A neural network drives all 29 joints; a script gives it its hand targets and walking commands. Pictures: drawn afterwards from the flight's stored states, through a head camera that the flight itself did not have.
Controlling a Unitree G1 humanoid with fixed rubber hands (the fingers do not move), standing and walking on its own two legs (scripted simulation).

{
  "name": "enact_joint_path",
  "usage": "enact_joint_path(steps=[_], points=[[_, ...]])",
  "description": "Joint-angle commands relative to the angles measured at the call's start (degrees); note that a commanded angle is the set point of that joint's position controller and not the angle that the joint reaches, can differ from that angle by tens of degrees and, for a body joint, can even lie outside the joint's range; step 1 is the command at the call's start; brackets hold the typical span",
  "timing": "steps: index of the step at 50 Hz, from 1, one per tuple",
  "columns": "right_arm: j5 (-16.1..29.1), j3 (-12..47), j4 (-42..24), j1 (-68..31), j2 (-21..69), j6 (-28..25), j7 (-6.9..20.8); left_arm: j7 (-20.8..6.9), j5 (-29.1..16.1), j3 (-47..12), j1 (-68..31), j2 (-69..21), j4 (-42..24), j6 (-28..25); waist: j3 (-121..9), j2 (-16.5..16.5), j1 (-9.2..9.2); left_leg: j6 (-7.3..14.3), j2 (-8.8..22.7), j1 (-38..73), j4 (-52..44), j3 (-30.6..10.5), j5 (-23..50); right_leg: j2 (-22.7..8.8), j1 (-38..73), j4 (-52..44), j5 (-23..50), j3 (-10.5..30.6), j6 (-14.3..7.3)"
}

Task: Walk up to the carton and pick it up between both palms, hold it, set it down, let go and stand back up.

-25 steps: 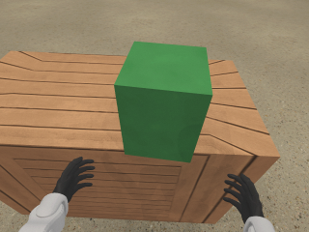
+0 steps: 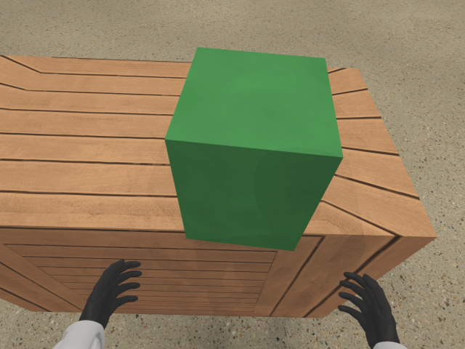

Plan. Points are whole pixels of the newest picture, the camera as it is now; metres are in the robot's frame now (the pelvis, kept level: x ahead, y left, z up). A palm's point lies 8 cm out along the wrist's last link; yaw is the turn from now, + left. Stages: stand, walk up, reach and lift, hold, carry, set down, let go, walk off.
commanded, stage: set down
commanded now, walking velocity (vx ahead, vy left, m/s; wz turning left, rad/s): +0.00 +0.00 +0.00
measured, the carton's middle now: (249, 156) +0.39 +0.01 +0.11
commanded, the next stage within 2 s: let go in 0.24 s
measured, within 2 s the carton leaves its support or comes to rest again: neither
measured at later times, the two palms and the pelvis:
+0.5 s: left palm (99, 333) +0.13 +0.23 -0.04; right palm out of the picture +0.14 -0.20 -0.05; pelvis -0.01 +0.00 +0.00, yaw +0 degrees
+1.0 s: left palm out of the picture +0.06 +0.28 -0.11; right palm out of the picture +0.07 -0.28 -0.12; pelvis -0.01 +0.00 -0.01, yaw +2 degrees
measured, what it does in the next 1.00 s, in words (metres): stands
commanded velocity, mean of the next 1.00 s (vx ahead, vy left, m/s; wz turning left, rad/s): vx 0.00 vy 0.00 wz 0.00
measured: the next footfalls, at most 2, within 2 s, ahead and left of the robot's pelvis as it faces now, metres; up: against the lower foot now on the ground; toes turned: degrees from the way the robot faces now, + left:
none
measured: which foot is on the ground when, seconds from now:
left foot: down 0.00-1.00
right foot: down 0.00-1.00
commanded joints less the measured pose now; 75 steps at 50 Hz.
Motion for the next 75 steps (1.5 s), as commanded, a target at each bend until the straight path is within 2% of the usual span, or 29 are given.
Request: enact_joint_path(steps=[1, 5, 6, 7, 8, 10, 14, 17, 19, 20, 24, 25, 33, 34, 36, 37, 39, 41, 43, 45, 47, 50, 52, 58, 62, 66, 67, 69, 75], points=[[-1.1, -3.5, -6.8, -0.7, -6.0, -5.9, 0.5, -0.1, 2.2, 5.1, -0.4, 5.9, -7.1, -4.7, -9.2, 5.1, 0.29, -3.9, 0.8, 6.6, -0.2, -0.8, 28.7, -1.7, 0.4, -1.1, 19.8, 1.0, 1.4], [-2.2, -1.9, -3.6, -0.8, -2.8, -7.4, -0.1, -1.3, 1.4, 3.7, -2.9, 7.9, -3.1, -5.6, -8.3, 3.0, -0.73, -2.6, 0.6, 7.6, 0.3, 0.2, 24.4, -2.8, -0.9, -2.3, 17.2, 1.4, 1.8], [-0.7, -3.2, -9.9, -4.3, -5.2, -9.3, 0.5, 0.2, 0.5, 4.5, -4.6, 8.3, -11.8, -7.5, -13.0, 4.9, 1.08, -3.2, 1.4, 6.4, 0.9, 0.3, 27.5, -1.7, 2.2, 0.0, 19.4, 0.5, 1.2], [-3.1, -2.8, 3.5, -4.9, -5.7, -7.9, 1.2, -0.2, 3.3, 2.7, -4.3, 5.0, 0.2, -6.2, -7.2, 6.2, -0.70, -4.0, 0.9, 4.8, 0.4, -0.8, 26.5, -1.9, -0.7, -0.3, 17.2, 0.6, 0.9], [-1.9, -3.3, -5.4, -4.1, -5.1, -10.2, 0.6, 0.2, 1.1, 3.9, -4.7, 8.4, -8.0, -8.4, -12.1, 2.9, 0.53, -3.0, 1.3, 5.2, 0.5, -0.4, 27.0, -1.8, 2.0, 0.1, 19.5, 0.4, 1.4], [-3.6, -3.5, 3.6, -6.5, -5.8, -9.7, 1.4, 0.2, 3.0, 2.6, -5.6, 5.8, 0.2, -6.8, -7.5, 5.2, -1.03, -3.8, 0.9, 5.3, 0.4, -0.5, 26.5, -2.0, -0.8, -0.6, 18.0, 0.2, 0.5], [-2.6, -2.1, -2.1, -3.4, -3.1, -12.1, -0.5, -1.2, 1.5, 4.9, -4.3, 9.5, -3.0, -8.4, -10.8, 1.7, -0.76, -2.4, -0.1, 3.9, 0.5, 1.6, 25.0, -3.4, 4.7, 0.0, 24.7, 1.6, 2.7], [-4.7, -2.5, 6.0, -7.2, -4.3, -11.7, 0.9, -1.5, 3.2, 3.1, -5.7, 5.6, 7.0, -7.5, -6.0, 1.6, -0.27, -2.1, 0.5, 4.4, -0.1, 0.4, 21.3, -1.9, -0.5, -1.0, 14.7, 0.8, 1.2], [-1.9, -2.4, -0.8, -5.4, -3.5, -13.0, 0.9, -0.5, 1.8, 4.3, -5.5, 8.4, -3.9, -9.5, -11.4, 2.4, 0.37, -2.2, 0.3, 4.9, -0.2, 0.5, 21.4, -2.2, 2.6, -0.2, 18.7, 0.7, 2.0], [-3.9, -2.6, 8.9, -9.2, -4.8, -11.6, 1.8, -0.6, 2.6, 2.7, -7.9, 6.4, 5.2, -7.8, -6.5, 3.7, -0.70, -3.1, 0.9, 3.5, -0.4, 0.1, 19.7, -1.9, -1.8, -0.2, 13.2, 0.2, 1.1], [-4.0, -1.9, 7.1, -8.3, -3.8, -11.8, 1.1, -0.9, 4.0, 4.0, -8.4, 7.6, 5.0, -7.9, -6.5, 2.5, -0.50, -1.9, 0.0, 2.8, -0.8, 1.5, 17.1, -2.7, 1.1, -0.4, 14.7, 0.7, 1.6], [-5.4, -2.5, 13.8, -8.8, -4.5, -10.8, 1.9, -1.1, 4.8, 3.4, -8.2, 6.4, 11.1, -6.9, -5.2, 4.2, -1.26, -2.2, 0.4, 2.3, -1.2, 1.4, 14.1, -2.8, -0.8, -0.3, 10.2, 0.7, 1.3], [-4.9, -4.5, 8.7, -15.1, -6.3, -13.1, 4.8, 2.8, 3.8, 2.2, -12.4, 6.6, 5.4, -8.3, -9.6, 4.3, 0.98, -1.4, 1.6, -2.8, -2.6, 0.0, 6.1, -1.7, -0.3, 2.7, 4.4, -0.4, 0.3], [-8.1, -4.2, 22.4, -16.5, -5.3, -10.2, 5.0, 1.6, 6.3, 1.2, -14.2, 4.6, 19.6, -5.4, -0.9, 4.8, -1.34, -1.8, 1.2, -5.4, -3.7, 0.5, 0.3, -3.0, -4.7, 0.8, -2.1, 0.2, 0.1], [-6.4, -4.7, 10.8, -16.0, -4.3, -11.5, 3.8, 1.4, 2.5, 1.7, -15.9, 8.1, 8.1, -7.5, -6.9, 2.3, -1.05, -0.6, 1.6, -6.7, -3.4, 1.4, -0.5, -3.1, 0.7, 2.2, 1.3, 0.3, 1.3], [-15.6, -7.3, 30.9, -12.2, -21.6, -9.8, 3.8, 0.5, 14.0, 5.0, -11.0, 7.9, 28.2, -11.2, -1.7, 6.3, -0.78, 0.4, 3.8, -10.6, -1.3, -6.3, -9.7, -8.1, -7.3, 3.2, -10.5, 6.1, 0.0], [-15.1, -7.5, 34.6, -10.0, -20.4, -9.5, 3.7, -0.5, 15.8, 5.5, -10.7, 10.9, 31.3, -15.3, -1.2, 4.6, -2.83, 1.8, 5.4, -7.6, -1.6, -8.5, -13.6, -7.0, -13.5, 2.6, -13.9, 5.8, -0.3], [-13.3, -6.3, 36.4, -11.3, -17.7, -10.6, 5.0, -1.4, 14.9, 6.3, -9.9, 13.8, 35.5, -17.1, -6.1, 1.9, -3.23, 2.3, 7.0, -8.1, -1.4, -10.0, -10.2, -8.3, -10.7, 6.1, -10.0, 6.3, -1.5], [-12.5, -6.0, 38.0, -15.2, -20.1, -11.4, 6.1, -2.6, 13.2, 6.1, -11.5, 10.7, 37.4, -18.7, -4.4, 0.3, -0.11, 3.0, 5.0, -8.3, 2.9, -8.9, -2.8, -8.6, -12.6, 4.0, -9.3, 6.7, -1.4], [-12.2, -5.6, 41.8, -15.4, -19.4, -11.5, 6.4, -2.7, 13.1, 5.8, -12.7, 12.3, 40.8, -19.2, -5.1, -0.6, -3.17, 3.1, 6.1, -6.2, 3.2, -10.2, 0.9, -9.6, -12.8, 3.5, -7.1, 7.2, -2.5], [-13.0, -5.4, 44.3, -16.6, -21.3, -11.3, 6.2, -2.6, 12.6, 6.6, -11.3, 12.8, 43.1, -19.6, -5.8, 2.7, -1.05, 2.8, 5.3, -7.9, 1.7, -10.1, 2.8, -9.7, -9.8, 4.5, -2.7, 7.0, -2.1], [-12.4, -6.4, 46.9, -17.5, -24.4, -11.5, 5.8, -2.2, 12.5, 6.5, -13.6, 13.4, 46.3, -19.3, -2.4, -1.9, -1.98, 3.3, 5.5, -6.2, 2.9, -10.2, 5.9, -9.5, -11.9, 2.3, 0.1, 6.4, -2.2], [-11.9, -5.0, 49.3, -13.7, -23.3, -11.0, 5.4, -2.0, 11.9, 6.3, -12.2, 13.6, 48.8, -20.4, -6.0, 2.7, -3.23, 3.1, 5.6, -3.3, 3.6, -9.0, 11.1, -10.9, -8.8, 3.2, 6.2, 8.2, -2.0], [-11.5, -3.5, 53.9, -17.0, -22.9, -10.2, 4.5, -0.5, 11.3, 6.2, -11.3, 13.1, 56.7, -19.0, -8.8, 1.4, -2.26, 2.9, 5.5, -1.0, 3.7, -8.9, 18.4, -11.4, -1.4, 2.7, 20.1, 5.5, -1.3], [-12.0, -3.9, 56.6, -15.1, -22.5, -9.6, 3.3, -0.3, 12.3, 6.0, -14.4, 12.1, 59.1, -19.2, -8.8, -0.7, -3.67, 2.3, 6.3, 0.8, 1.9, -9.3, 23.4, -10.3, -0.3, 3.9, 21.7, 3.5, -0.8], [-11.9, -3.9, 58.3, -16.9, -24.2, -9.7, 3.7, -0.2, 11.5, 6.0, -13.8, 14.0, 62.3, -19.5, -5.5, 3.0, -2.85, 2.1, 5.8, -1.0, -1.0, -9.6, 19.6, -10.4, 0.0, 1.4, 14.7, 4.6, -0.6], [-11.6, -3.2, 59.3, -18.0, -24.5, -9.3, 3.5, -0.2, 11.7, 5.9, -15.9, 13.9, 61.7, -19.3, -3.4, -2.4, -2.63, 1.8, 6.4, -2.1, -0.5, -9.9, 18.9, -10.0, -1.6, 0.9, 14.5, 3.7, -0.3], [-11.8, -4.1, 59.6, -19.1, -25.6, -9.8, 3.6, -0.6, 10.8, 6.0, -14.2, 13.7, 62.6, -18.9, -5.5, 1.9, -1.69, 2.5, 6.3, 0.4, 0.0, -9.2, 19.2, -9.9, -1.4, 0.3, 12.5, 3.9, -0.2], [-11.1, -3.3, 60.6, -20.6, -25.1, -10.2, 3.2, -0.3, 11.4, 5.3, -16.7, 13.7, 64.7, -19.7, -5.2, 0.8, -3.73, 2.1, 6.7, 1.7, -1.6, -10.5, 18.6, -10.6, -2.2, -2.4, 13.8, 4.0, 0.4]])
